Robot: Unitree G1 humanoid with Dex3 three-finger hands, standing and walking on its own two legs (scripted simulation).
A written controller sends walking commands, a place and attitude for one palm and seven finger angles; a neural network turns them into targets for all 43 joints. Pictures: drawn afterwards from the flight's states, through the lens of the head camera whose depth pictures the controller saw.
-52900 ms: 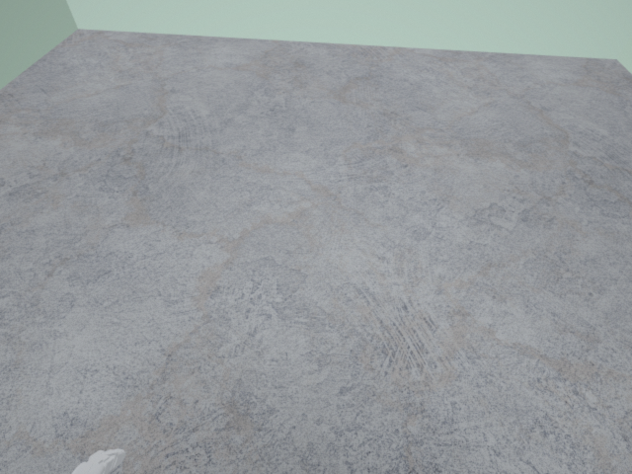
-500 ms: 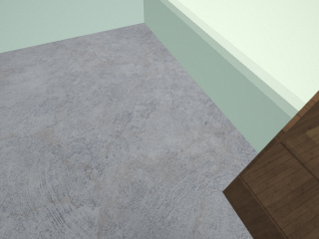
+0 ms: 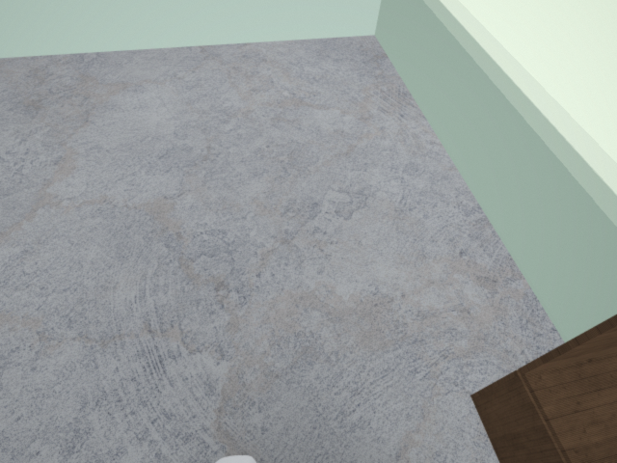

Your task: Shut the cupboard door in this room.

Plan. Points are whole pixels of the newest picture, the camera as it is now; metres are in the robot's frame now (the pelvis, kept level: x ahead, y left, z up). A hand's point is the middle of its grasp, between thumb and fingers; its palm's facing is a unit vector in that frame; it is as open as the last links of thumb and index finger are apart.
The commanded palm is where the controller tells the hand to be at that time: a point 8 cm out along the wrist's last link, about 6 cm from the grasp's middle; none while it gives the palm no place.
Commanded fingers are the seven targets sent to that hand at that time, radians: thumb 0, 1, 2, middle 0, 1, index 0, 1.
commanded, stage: turn or walk to find it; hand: left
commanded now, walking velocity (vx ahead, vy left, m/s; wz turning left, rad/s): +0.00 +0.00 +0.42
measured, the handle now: out of the picture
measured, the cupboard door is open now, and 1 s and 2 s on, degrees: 67 50 50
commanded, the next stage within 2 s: none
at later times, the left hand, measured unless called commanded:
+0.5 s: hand out of the picture +0.08 +0.16 -0.14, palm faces +0.21 -0.95 -0.22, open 7.4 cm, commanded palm none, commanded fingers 0.00 0.90 0.90 -0.20 -0.30 -0.20 -0.30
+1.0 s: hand out of the picture -0.04 +0.24 -0.15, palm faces +0.45 -0.85 -0.27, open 7.4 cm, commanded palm none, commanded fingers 0.00 0.90 0.90 -0.20 -0.30 -0.20 -0.30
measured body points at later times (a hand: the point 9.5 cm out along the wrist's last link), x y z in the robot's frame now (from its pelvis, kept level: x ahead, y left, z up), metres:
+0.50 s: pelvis +0.01 -0.03 +0.01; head +0.06 -0.04 +0.46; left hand +0.07 +0.21 -0.12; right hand +0.05 -0.24 -0.15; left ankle -0.01 +0.10 -0.69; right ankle +0.00 -0.13 -0.72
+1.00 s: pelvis +0.01 +0.01 +0.02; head +0.05 +0.05 +0.46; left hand -0.06 +0.28 -0.13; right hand +0.22 -0.18 -0.11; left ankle -0.04 +0.11 -0.72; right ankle +0.04 -0.12 -0.65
